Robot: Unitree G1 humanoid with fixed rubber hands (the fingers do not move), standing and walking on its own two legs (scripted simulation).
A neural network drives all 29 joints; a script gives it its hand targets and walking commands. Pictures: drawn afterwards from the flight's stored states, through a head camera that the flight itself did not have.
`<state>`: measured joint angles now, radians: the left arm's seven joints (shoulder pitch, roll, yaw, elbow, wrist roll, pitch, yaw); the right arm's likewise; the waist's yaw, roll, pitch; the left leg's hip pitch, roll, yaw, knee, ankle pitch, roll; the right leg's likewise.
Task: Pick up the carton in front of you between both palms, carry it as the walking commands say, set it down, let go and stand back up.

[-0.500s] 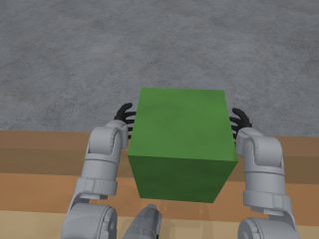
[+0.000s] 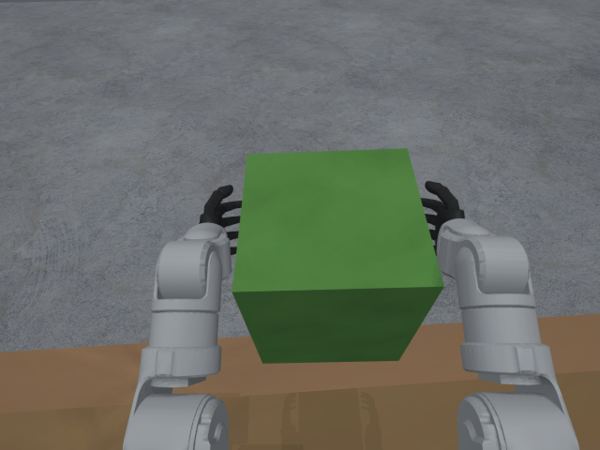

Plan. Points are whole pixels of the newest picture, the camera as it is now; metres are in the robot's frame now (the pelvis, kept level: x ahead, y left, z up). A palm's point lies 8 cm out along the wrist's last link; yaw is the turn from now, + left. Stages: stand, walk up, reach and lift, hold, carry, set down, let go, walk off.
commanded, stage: carry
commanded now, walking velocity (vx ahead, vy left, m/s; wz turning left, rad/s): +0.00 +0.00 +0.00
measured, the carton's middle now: (328, 265) +0.35 +0.00 +0.06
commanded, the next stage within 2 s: none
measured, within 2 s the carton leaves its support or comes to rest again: neither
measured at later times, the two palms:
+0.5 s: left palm (261, 163) +0.75 +0.14 -0.07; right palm (385, 178) +0.71 -0.15 -0.08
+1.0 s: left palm (263, 146) +1.10 +0.19 -0.27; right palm (348, 143) +1.14 -0.11 -0.27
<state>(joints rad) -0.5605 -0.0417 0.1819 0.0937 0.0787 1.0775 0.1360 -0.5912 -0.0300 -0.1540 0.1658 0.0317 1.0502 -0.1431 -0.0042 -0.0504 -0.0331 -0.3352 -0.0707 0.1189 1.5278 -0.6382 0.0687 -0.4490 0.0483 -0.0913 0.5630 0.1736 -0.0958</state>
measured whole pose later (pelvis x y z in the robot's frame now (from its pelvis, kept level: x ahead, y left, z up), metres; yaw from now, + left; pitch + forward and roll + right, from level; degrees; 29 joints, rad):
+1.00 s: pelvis +0.78 +0.00 -0.34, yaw +0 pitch +4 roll -1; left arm -0.59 0.02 0.10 0.27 -0.05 1.04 0.18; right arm -0.53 0.04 -0.25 0.16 -0.07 1.08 -0.12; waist 0.15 0.00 -0.01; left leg -0.77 0.02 -0.07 1.13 -0.15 0.04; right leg -0.40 0.13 -0.07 0.92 -0.59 -0.14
